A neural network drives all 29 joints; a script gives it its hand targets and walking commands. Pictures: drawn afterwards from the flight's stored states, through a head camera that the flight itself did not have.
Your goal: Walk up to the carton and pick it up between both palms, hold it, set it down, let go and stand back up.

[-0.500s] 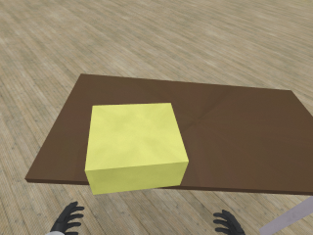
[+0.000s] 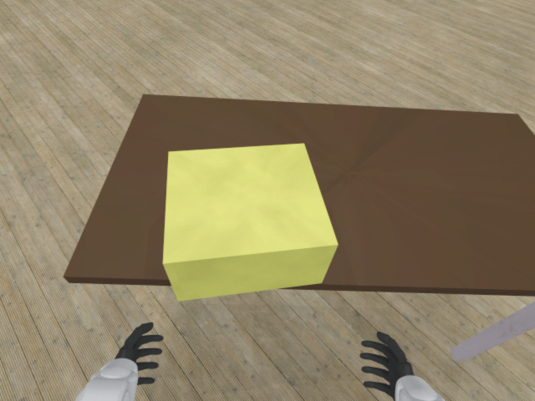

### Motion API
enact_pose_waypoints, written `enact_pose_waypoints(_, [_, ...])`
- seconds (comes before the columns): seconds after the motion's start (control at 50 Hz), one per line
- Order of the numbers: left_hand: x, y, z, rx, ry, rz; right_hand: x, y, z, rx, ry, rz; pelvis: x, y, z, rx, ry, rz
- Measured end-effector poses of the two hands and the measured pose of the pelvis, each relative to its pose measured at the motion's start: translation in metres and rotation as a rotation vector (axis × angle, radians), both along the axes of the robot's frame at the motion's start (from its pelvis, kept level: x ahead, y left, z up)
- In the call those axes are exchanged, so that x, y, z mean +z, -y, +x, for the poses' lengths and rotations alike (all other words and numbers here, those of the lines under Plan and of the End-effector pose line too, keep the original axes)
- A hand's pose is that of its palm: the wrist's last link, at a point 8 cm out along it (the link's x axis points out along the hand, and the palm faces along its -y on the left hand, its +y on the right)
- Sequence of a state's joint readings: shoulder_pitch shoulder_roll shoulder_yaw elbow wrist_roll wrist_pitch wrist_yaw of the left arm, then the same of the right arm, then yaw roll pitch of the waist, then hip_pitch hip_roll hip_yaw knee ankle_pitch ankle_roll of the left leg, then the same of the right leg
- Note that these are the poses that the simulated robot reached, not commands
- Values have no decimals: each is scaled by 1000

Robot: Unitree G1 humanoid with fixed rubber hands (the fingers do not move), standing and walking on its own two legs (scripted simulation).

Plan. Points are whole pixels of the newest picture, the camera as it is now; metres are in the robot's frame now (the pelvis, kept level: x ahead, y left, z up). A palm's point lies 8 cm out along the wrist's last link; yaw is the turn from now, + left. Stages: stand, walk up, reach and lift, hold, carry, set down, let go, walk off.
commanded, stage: set down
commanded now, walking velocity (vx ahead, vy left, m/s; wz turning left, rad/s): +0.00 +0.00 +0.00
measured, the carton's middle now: (245, 217) +0.43 +0.07 -0.03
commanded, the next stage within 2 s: let go in 0.54 s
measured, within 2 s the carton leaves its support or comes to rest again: neither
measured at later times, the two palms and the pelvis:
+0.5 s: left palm (141, 378) +0.17 +0.21 -0.12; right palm out of the picture +0.15 -0.21 -0.13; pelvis -0.01 +0.00 -0.01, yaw -1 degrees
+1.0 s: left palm (129, 360) +0.18 +0.22 -0.07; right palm (426, 391) +0.16 -0.23 -0.07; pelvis +0.00 +0.01 +0.00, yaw -2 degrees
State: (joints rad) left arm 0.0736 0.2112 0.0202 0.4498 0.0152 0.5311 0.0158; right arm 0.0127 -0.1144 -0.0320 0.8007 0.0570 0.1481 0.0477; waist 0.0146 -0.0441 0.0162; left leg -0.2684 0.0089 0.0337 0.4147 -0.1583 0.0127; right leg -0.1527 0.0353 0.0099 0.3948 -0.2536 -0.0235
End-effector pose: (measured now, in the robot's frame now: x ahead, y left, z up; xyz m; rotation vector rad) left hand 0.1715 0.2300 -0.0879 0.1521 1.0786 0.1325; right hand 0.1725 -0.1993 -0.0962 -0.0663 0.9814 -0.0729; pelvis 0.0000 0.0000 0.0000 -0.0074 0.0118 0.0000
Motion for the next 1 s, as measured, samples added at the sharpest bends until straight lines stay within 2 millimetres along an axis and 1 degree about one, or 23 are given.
enact_pose_waypoints(0.06, [-3,6,-3,-19,-26,-5,-1,2,-3,1,-5,-8,1,-1,-3,-5,-3,-1])
enact_pose_waypoints(0.18, [-17,10,-12,-9,-100,-1,-12,9,-17,1,-58,-33,-1,-1,-8,-16,-27,0])
enact_pose_waypoints(0.28, [-25,12,-11,0,-138,3,-22,10,-24,-6,-103,-42,-3,1,-11,-18,-47,1])
enact_pose_waypoints(0.36, [-28,13,-8,0,-163,6,-27,10,-25,-12,-128,-45,-4,2,-12,-18,-61,1])
enact_pose_waypoints(0.52, [-35,17,-3,-14,-216,11,-34,10,-20,-12,-153,-58,-5,5,-11,-20,-82,3])
enact_pose_waypoints(0.62, [-29,14,0,-51,-163,27,-25,15,-14,-14,-79,-79,-3,5,-5,-34,-80,10])
enact_pose_waypoints(0.72, [-14,7,4,-83,-37,28,-9,27,-12,-17,30,-103,-1,4,1,-44,-66,13])
enact_pose_waypoints(0.82, [-1,3,8,-103,96,15,6,33,-11,1,140,-125,0,2,4,-44,-44,11])
enact_pose_waypoints(0.88, [6,4,10,-118,163,3,13,33,-12,2,196,-128,0,0,4,-43,-26,9])
enact_pose_waypoints(1.0, [15,6,11,-130,249,-20,22,26,-15,15,259,-125,-1,-6,-1,-41,2,8])
